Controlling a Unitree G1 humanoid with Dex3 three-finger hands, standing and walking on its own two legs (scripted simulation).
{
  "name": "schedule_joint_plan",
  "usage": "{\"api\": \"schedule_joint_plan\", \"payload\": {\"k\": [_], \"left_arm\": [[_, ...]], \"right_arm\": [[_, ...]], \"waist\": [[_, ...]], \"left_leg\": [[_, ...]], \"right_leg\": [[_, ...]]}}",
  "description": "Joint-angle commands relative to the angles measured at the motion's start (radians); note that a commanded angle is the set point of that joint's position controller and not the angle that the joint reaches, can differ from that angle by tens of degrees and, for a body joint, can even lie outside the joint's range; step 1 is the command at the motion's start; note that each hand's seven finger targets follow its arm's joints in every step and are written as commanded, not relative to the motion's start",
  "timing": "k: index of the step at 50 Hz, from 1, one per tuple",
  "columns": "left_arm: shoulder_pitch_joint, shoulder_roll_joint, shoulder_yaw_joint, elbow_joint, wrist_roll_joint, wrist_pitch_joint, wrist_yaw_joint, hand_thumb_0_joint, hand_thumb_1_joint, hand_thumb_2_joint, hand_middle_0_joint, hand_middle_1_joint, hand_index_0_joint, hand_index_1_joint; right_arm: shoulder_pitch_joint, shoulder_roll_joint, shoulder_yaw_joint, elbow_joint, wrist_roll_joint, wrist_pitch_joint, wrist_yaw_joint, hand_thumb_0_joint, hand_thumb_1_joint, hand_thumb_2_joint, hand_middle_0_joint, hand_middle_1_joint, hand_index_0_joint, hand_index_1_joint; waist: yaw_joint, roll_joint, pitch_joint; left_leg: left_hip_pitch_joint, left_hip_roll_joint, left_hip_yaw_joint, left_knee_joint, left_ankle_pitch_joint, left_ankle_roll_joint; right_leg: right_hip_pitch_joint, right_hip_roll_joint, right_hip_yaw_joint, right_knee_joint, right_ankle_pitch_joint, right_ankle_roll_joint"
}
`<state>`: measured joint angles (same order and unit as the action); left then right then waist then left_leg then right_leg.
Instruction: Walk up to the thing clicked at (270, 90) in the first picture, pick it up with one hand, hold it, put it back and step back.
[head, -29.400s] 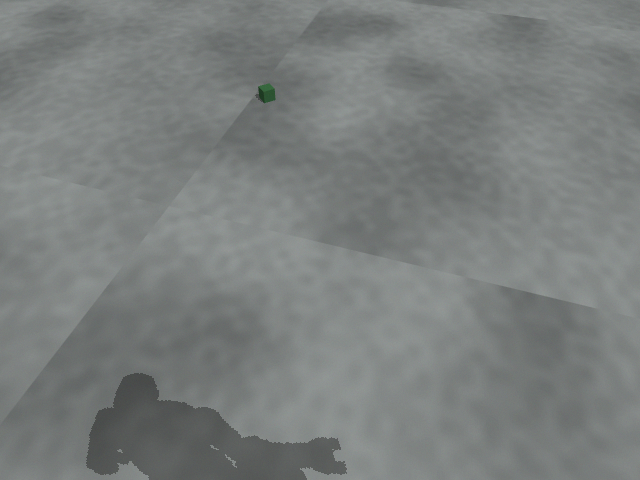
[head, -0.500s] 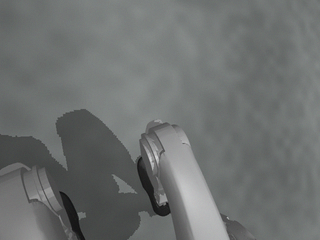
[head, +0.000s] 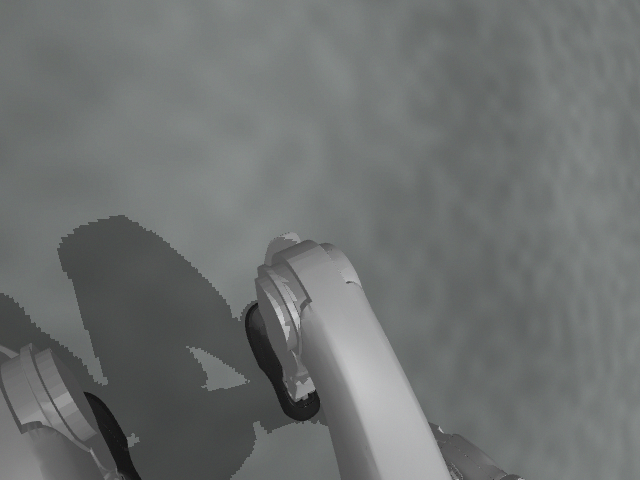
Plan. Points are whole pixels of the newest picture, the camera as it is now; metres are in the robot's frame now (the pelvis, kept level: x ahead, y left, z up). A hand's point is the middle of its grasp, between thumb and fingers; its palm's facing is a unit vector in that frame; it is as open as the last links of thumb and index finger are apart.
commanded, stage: rest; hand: left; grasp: from above
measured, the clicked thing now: out of the picture +0.47 +0.35 -0.26
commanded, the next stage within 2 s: open in 0.58 s
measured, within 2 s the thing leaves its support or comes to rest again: rests again in 0.20 s
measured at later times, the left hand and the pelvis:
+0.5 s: hand out of the picture +0.47 +0.34 -0.24, palm faces -0.25 -0.36 -0.90, open 9.5 cm; pelvis -0.01 +0.01 +0.00, yaw -1 degrees
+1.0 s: hand out of the picture +0.47 +0.34 -0.24, palm faces -0.24 -0.35 -0.90, open 11.0 cm; pelvis -0.01 +0.01 +0.01, yaw -2 degrees
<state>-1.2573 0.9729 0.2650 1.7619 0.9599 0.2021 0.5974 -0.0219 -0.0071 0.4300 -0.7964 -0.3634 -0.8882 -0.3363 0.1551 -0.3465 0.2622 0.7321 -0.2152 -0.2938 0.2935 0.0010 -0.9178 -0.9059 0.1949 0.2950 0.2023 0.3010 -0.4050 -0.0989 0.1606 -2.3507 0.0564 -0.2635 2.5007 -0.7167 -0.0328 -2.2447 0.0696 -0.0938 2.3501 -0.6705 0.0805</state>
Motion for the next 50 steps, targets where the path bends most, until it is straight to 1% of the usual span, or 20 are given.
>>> {"api": "schedule_joint_plan", "payload": {"k": [1, 11, 13, 19, 20, 21, 24, 25, 26, 29, 32, 34, 35, 37, 38, 39, 40, 44, 45, 50], "left_arm": [[-0.319, 0.254, -0.036, -0.146, 0.016, 0.002, 0.052, 0.0, 0.67, 0.694, -1.165, -0.451, -1.132, -0.484], [-0.313, 0.247, -0.052, -0.145, 0.008, 0.022, 0.056, 0.0, 0.61, 0.738, -1.105, -0.51, -1.074, -0.54], [-0.321, 0.279, -0.031, -0.139, 0.007, 0.022, 0.064, 0.0, 0.615, 0.73, -1.098, -0.519, -1.071, -0.546], [-0.31, 0.29, -0.044, -0.112, 0.008, 0.015, 0.06, 0.0, 0.614, 0.752, -1.103, -0.521, -1.071, -0.551], [-0.321, 0.271, -0.062, -0.12, 0.009, 0.014, 0.056, 0.0, 0.611, 0.748, -1.098, -0.527, -1.069, -0.555], [-0.317, 0.3, -0.046, -0.116, 0.005, 0.012, 0.062, 0.0, 0.623, 0.734, -1.095, -0.54, -1.071, -0.563], [-0.311, 0.299, -0.048, -0.107, 0.005, 0.011, 0.066, 0.0, 0.643, 0.725, -1.102, -0.546, -1.082, -0.564], [-0.321, 0.283, -0.065, -0.116, 0.007, 0.009, 0.064, 0.0, 0.641, 0.733, -1.107, -0.532, -1.083, -0.555], [-0.316, 0.306, -0.043, -0.101, 0.001, 0.008, 0.065, 0.0, 0.647, 0.708, -1.099, -0.532, -1.081, -0.549], [-0.326, 0.297, -0.065, -0.116, -0.003, 0.004, 0.058, 0.0, 0.626, 0.721, -1.086, -0.538, -1.065, -0.557], [-0.306, 0.329, -0.042, -0.077, -0.002, -0.001, 0.074, 0.0, 0.615, 0.714, -1.08, -0.529, -1.057, -0.55], [-0.297, 0.333, -0.048, -0.064, 0.0, -0.002, 0.074, 0.0, 0.61, 0.735, -1.077, -0.536, -1.052, -0.56], [-0.311, 0.305, -0.06, -0.083, -0.004, -0.003, 0.07, 0.0, 0.53, 0.729, -0.997, -0.551, -0.972, -0.574], [-0.328, 0.311, -0.074, -0.096, -0.008, -0.006, 0.069, 0.0, 0.37, 0.699, -0.837, -0.57, -0.812, -0.587], [-0.312, 0.332, -0.05, -0.076, -0.005, -0.003, 0.072, 0.0, 0.29, 0.681, -0.757, -0.575, -0.732, -0.588], [-0.306, 0.328, -0.063, -0.082, -0.004, -0.002, 0.069, 0.0, 0.21, 0.656, -0.677, -0.587, -0.653, -0.595], [-0.304, 0.343, -0.049, -0.092, -0.005, -0.002, 0.069, 0.0, 0.13, 0.662, -0.613, -0.577, -0.599, -0.59], [-0.308, 0.343, -0.063, -0.076, 0.001, -0.006, 0.083, 0.0, -0.125, 0.711, -0.489, -0.644, -0.473, -0.659], [-0.307, 0.361, -0.046, -0.072, 0.001, -0.005, 0.087, 0.0, -0.159, 0.735, -0.455, -0.669, -0.439, -0.683], [-0.306, 0.337, -0.067, -0.076, -0.009, -0.001, 0.077, 0.0, -0.282, 0.827, -0.36, -0.757, -0.34, -0.775]], "right_arm": [[0.241, -0.323, -0.065, 0.023, 0.008, -0.012, 0.003, 0.0, -0.91, -0.904, 0.2, 0.301, 0.2, 0.301], [0.244, -0.331, -0.048, -0.004, 0.005, -0.023, 0.015, 0.0, -0.91, -0.904, 0.2, 0.301, 0.2, 0.301], [0.25, -0.339, -0.045, 0.008, 0.006, -0.027, 0.018, 0.0, -0.909, -0.904, 0.2, 0.301, 0.2, 0.301], [0.239, -0.351, -0.037, -0.006, 0.003, -0.032, 0.017, 0.0, -0.908, -0.904, 0.2, 0.301, 0.2, 0.301], [0.228, -0.348, -0.033, -0.015, 0.006, -0.036, 0.017, 0.0, -0.909, -0.904, 0.2, 0.3, 0.2, 0.3], [0.235, -0.351, -0.032, 0.001, 0.004, -0.038, 0.015, 0.0, -0.909, -0.904, 0.2, 0.301, 0.2, 0.301], [0.241, -0.357, -0.03, -0.006, -0.001, -0.041, 0.017, 0.0, -0.907, -0.903, 0.2, 0.301, 0.2, 0.3], [0.231, -0.357, -0.027, -0.02, 0.001, -0.042, 0.017, 0.0, -0.907, -0.903, 0.2, 0.3, 0.2, 0.3], [0.248, -0.358, -0.027, -0.003, 0.002, -0.043, 0.017, 0.0, -0.907, -0.903, 0.2, 0.3, 0.2, 0.3], [0.231, -0.36, -0.021, -0.018, 0.001, -0.048, 0.017, 0.0, -0.907, -0.903, 0.2, 0.3, 0.2, 0.3], [0.241, -0.367, -0.017, -0.011, -0.002, -0.046, 0.016, 0.0, -0.907, -0.904, 0.2, 0.3, 0.2, 0.3], [0.234, -0.369, -0.011, -0.015, -0.005, -0.043, 0.014, 0.0, -0.905, -0.903, 0.2, 0.3, 0.2, 0.3], [0.238, -0.366, -0.009, -0.024, -0.003, -0.045, 0.015, 0.0, -0.896, -0.899, 0.201, 0.301, 0.201, 0.301], [0.222, -0.366, -0.009, -0.025, -0.005, -0.05, 0.011, 0.0, -0.895, -0.899, 0.201, 0.301, 0.201, 0.301], [0.239, -0.37, -0.011, -0.011, -0.004, -0.051, 0.013, 0.0, -0.893, -0.898, 0.201, 0.301, 0.201, 0.301], [0.235, -0.372, -0.009, -0.017, -0.006, -0.051, 0.013, 0.0, -0.894, -0.898, 0.201, 0.301, 0.201, 0.301], [0.235, -0.372, -0.007, -0.019, -0.005, -0.051, 0.013, 0.0, -0.892, -0.898, 0.201, 0.301, 0.201, 0.301], [0.232, -0.378, -0.003, -0.023, -0.006, -0.045, 0.012, 0.0, -0.893, -0.899, 0.201, 0.301, 0.201, 0.301], [0.237, -0.38, 0.001, -0.024, -0.005, -0.046, 0.012, 0.0, -0.89, -0.898, 0.201, 0.301, 0.201, 0.301], [0.233, -0.38, 0.001, -0.033, -0.008, -0.042, 0.009, 0.0, -0.893, -0.899, 0.201, 0.301, 0.201, 0.301]], "waist": [[-0.044, 0.552, -0.698], [-0.072, 0.576, -0.679], [-0.068, 0.589, -0.661], [-0.083, 0.558, -0.635], [-0.083, 0.567, -0.633], [-0.081, 0.572, -0.639], [-0.094, 0.566, -0.63], [-0.098, 0.572, -0.629], [-0.098, 0.567, -0.613], [-0.103, 0.573, -0.608], [-0.103, 0.557, -0.605], [-0.105, 0.535, -0.599], [-0.115, 0.547, -0.59], [-0.115, 0.561, -0.585], [-0.112, 0.57, -0.576], [-0.115, 0.562, -0.572], [-0.112, 0.554, -0.576], [-0.12, 0.559, -0.585], [-0.115, 0.547, -0.584], [-0.132, 0.57, -0.565]], "left_leg": [[0.536, 0.028, 0.135, -0.226, 0.291, 0.034], [0.574, 0.031, 0.122, -0.231, 0.314, 0.028], [0.566, 0.031, 0.119, -0.23, 0.315, 0.027], [0.535, 0.032, 0.116, -0.236, 0.263, 0.031], [0.543, 0.031, 0.114, -0.238, 0.259, 0.03], [0.549, 0.033, 0.112, -0.237, 0.266, 0.029], [0.55, 0.034, 0.111, -0.237, 0.272, 0.03], [0.547, 0.034, 0.111, -0.242, 0.268, 0.029], [0.538, 0.033, 0.108, -0.241, 0.269, 0.03], [0.549, 0.034, 0.105, -0.243, 0.261, 0.029], [0.533, 0.037, 0.098, -0.246, 0.265, 0.028], [0.513, 0.037, 0.104, -0.239, 0.258, 0.032], [0.529, 0.037, 0.101, -0.236, 0.273, 0.031], [0.541, 0.036, 0.101, -0.244, 0.253, 0.029], [0.545, 0.038, 0.098, -0.25, 0.259, 0.026], [0.542, 0.035, 0.099, -0.249, 0.253, 0.027], [0.546, 0.038, 0.097, -0.244, 0.263, 0.028], [0.54, 0.041, 0.097, -0.25, 0.268, 0.028], [0.528, 0.042, 0.095, -0.246, 0.271, 0.03], [0.546, 0.042, 0.094, -0.26, 0.248, 0.027]], "right_leg": [[0.397, 0.031, -0.16, -0.197, 0.313, -0.097], [0.406, 0.035, -0.171, -0.197, 0.332, -0.099], [0.386, 0.032, -0.176, -0.192, 0.329, -0.1], [0.4, 0.038, -0.178, -0.212, 0.294, -0.098], [0.388, 0.038, -0.178, -0.208, 0.285, -0.1], [0.395, 0.038, -0.182, -0.209, 0.292, -0.098], [0.406, 0.038, -0.184, -0.213, 0.302, -0.096], [0.41, 0.039, -0.183, -0.214, 0.299, -0.098], [0.403, 0.036, -0.185, -0.212, 0.297, -0.096], [0.393, 0.037, -0.188, -0.213, 0.286, -0.097], [0.42, 0.039, -0.191, -0.217, 0.297, -0.096], [0.442, 0.04, -0.186, -0.228, 0.298, -0.092], [0.423, 0.037, -0.188, -0.222, 0.307, -0.092], [0.416, 0.039, -0.189, -0.23, 0.291, -0.093], [0.408, 0.036, -0.193, -0.224, 0.29, -0.095], [0.411, 0.038, -0.193, -0.225, 0.286, -0.094], [0.414, 0.035, -0.193, -0.223, 0.293, -0.093], [0.453, 0.041, -0.19, -0.236, 0.314, -0.092], [0.449, 0.04, -0.192, -0.237, 0.315, -0.089], [0.434, 0.037, -0.194, -0.244, 0.291, -0.092]]}}
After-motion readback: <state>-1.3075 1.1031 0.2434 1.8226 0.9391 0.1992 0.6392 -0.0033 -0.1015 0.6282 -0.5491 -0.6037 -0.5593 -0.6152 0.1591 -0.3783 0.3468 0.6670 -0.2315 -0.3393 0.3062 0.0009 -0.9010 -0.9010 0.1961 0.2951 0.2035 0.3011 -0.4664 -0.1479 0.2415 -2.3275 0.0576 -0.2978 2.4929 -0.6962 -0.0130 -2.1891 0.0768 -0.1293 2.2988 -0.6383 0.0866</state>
